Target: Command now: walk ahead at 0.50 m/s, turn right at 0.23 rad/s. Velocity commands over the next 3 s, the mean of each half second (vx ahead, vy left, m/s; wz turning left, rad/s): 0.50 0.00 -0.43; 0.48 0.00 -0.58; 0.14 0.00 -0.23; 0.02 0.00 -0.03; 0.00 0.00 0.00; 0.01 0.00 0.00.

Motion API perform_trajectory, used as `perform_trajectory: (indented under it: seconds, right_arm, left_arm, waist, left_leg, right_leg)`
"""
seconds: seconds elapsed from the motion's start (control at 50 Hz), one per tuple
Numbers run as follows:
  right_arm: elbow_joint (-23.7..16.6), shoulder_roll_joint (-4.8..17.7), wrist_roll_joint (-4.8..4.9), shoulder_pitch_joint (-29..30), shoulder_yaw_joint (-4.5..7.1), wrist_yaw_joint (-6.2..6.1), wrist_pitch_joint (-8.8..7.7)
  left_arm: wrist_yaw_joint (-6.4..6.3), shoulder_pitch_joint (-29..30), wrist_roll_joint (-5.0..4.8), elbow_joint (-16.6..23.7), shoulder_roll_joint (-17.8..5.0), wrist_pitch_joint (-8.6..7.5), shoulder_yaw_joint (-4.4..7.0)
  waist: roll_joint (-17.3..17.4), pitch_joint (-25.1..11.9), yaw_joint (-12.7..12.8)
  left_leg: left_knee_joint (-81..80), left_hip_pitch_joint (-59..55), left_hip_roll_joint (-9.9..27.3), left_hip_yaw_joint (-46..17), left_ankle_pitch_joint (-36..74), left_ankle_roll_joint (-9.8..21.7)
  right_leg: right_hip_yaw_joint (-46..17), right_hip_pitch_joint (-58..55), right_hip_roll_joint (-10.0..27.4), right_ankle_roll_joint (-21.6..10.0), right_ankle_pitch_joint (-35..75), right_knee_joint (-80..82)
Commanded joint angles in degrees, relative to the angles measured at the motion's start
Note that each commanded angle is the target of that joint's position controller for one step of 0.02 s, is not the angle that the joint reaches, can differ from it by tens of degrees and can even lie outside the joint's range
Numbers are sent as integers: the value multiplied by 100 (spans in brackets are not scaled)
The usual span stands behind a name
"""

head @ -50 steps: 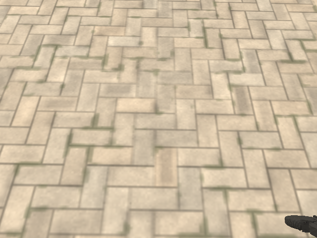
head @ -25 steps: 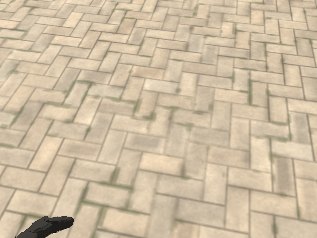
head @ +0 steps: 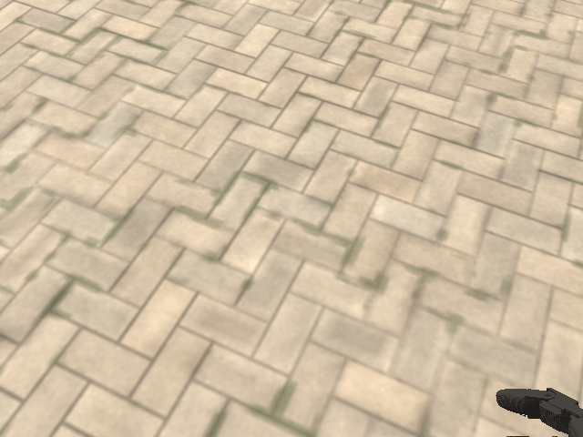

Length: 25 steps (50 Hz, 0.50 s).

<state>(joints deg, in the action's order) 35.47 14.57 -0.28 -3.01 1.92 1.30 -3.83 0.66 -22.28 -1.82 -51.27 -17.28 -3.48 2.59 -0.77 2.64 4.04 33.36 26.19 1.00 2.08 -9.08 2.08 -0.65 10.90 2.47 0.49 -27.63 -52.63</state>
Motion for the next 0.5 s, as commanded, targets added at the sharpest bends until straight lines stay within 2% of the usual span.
perform_trajectory:
  seconds: [0.02, 0.04, 0.06, 0.1, 0.14, 0.18, 0.26, 0.34, 0.36, 0.4, 0.42, 0.44, 0.46, 0.48, 0.5]
  right_arm:
    - [206, 937, 22, -1669, 340, -78, -34]
    - [234, 745, 13, -1346, 292, -56, -67]
    - [246, 591, -18, -1118, 256, -43, -125]
    - [342, 552, -42, -914, 283, -42, -236]
    - [464, 639, -66, -849, 326, -77, -302]
    - [587, 711, -88, -915, 358, -128, -308]
    - [749, 938, -42, -1066, 414, -199, -257]
    - [977, 1123, 79, -1418, 489, -214, -119]
    - [1014, 1167, 111, -1447, 507, -216, -73]
    - [1020, 1329, 151, -1376, 549, -240, 14]
    - [1005, 1409, 174, -1324, 568, -258, 65]
    - [984, 1423, 202, -1223, 562, -270, 115]
    - [939, 1292, 154, -1281, 498, -293, 98]
    - [652, 489, -102, -1722, 262, -247, -6]
    - [541, 602, 26, -1524, 194, -175, -246]
  left_arm:
    - [-13, 543, -99, 715, -751, -214, 147]
    - [-29, 652, -15, 723, -697, -178, 167]
    - [-31, 533, 6, 674, -637, -89, 192]
    - [-28, 357, -16, 617, -363, 75, 160]
    - [-38, 533, 8, 704, -270, 168, 158]
    - [-20, 796, 34, 810, -233, 186, 152]
    - [136, 1521, 67, 1045, -96, 133, 67]
    - [262, 2139, 71, 1385, -141, 141, 47]
    - [291, 2204, 74, 1459, -179, 145, 59]
    - [321, 2050, 78, 1541, -327, 169, 137]
    - [314, 1680, 68, 1496, -462, 190, 219]
    - [279, 911, 45, 1323, -686, 204, 365]
    - [180, -52, 37, 1072, -1089, 249, 577]
    - [76, -136, -10, 1041, -1790, 268, 713]
    - [125, -163, 52, 1302, -1625, 153, 610]
  waist:
    - [817, -1107, -968]
    - [734, -763, -789]
    - [824, -598, -585]
    - [711, -435, -376]
    - [519, -195, -303]
    - [424, -56, -345]
    - [292, 153, -595]
    - [238, 338, -794]
    - [267, 332, -779]
    - [440, 78, -583]
    - [544, -199, -346]
    - [493, -602, 114]
    - [222, -1107, 551]
    - [-1359, -1410, 24]
    - [-1061, -2457, 143]
  left_leg:
    - [-1556, -3535, 1860, -2473, -282, 1122]
    - [-1778, -2929, 1654, -2000, -46, 1036]
    - [-2011, -2455, 1492, -1594, 206, 958]
    - [-2373, -1941, 1464, -1120, 554, 993]
    - [-2575, -1766, 1467, -670, 910, 990]
    - [-2632, -1862, 1412, -252, 1108, 940]
    - [-2692, -2002, 1318, 452, 1203, 778]
    - [-2427, -2779, 1547, 711, 1477, 668]
    - [-2260, -2978, 1595, 770, 1795, 621]
    - [-1604, -3211, 1603, 932, 3535, 488]
    - [-977, -3236, 1559, 1009, 4488, 413]
    - [85, -2981, 1389, 1155, 4874, 269]
    - [1583, -1959, 1151, 1194, 3933, 24]
    - [3744, 591, 178, 1047, -997, -404]
    - [4768, 1540, -430, -484, -2619, -426]
  right_leg:
    - [-418, 3305, 303, -123, 271, -1954]
    - [-400, 3142, 444, -96, 641, -1689]
    - [-463, 2789, 570, -74, 931, -1535]
    - [-458, 2451, 600, 3, 1190, -1410]
    - [-521, 2630, 603, 76, 1524, -1147]
    - [-564, 2858, 580, 113, 2077, -605]
    - [-167, 2670, 463, 9, 3070, 743]
    - [105, 2885, 384, -237, 2745, 1402]
    - [200, 2882, 325, -320, 2513, 1489]
    - [529, 2380, 7, -536, 1944, 1540]
    - [711, 1843, -235, -667, 1657, 1515]
    - [826, 807, -517, -849, 1767, 1785]
    - [399, -853, -513, -1085, 2021, 2000]
    - [-2489, -2697, 965, -1974, 1577, 2372]
    - [-4953, -3437, 1730, -2663, 660, 3436]
